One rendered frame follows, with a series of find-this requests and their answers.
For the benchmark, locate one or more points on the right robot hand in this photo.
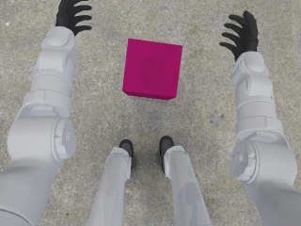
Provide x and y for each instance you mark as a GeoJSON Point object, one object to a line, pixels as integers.
{"type": "Point", "coordinates": [248, 33]}

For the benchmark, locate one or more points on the robot right upper arm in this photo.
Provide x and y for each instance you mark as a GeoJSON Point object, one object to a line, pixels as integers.
{"type": "Point", "coordinates": [267, 172]}

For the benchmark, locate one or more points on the robot left foot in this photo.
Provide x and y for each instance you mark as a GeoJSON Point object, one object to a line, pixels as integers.
{"type": "Point", "coordinates": [127, 145]}

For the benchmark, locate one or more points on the left robot hand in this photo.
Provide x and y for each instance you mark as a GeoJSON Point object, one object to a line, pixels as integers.
{"type": "Point", "coordinates": [66, 16]}

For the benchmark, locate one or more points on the robot left upper arm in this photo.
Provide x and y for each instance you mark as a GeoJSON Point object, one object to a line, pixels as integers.
{"type": "Point", "coordinates": [37, 146]}

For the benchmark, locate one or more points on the robot left forearm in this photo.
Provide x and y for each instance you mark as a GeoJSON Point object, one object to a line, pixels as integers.
{"type": "Point", "coordinates": [50, 93]}

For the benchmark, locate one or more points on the robot right forearm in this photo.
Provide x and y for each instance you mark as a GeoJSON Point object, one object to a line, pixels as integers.
{"type": "Point", "coordinates": [255, 102]}

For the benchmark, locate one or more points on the carton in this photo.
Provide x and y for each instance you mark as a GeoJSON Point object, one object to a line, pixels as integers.
{"type": "Point", "coordinates": [152, 69]}

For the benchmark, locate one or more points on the robot right thigh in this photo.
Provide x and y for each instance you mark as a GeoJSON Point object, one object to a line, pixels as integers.
{"type": "Point", "coordinates": [189, 206]}

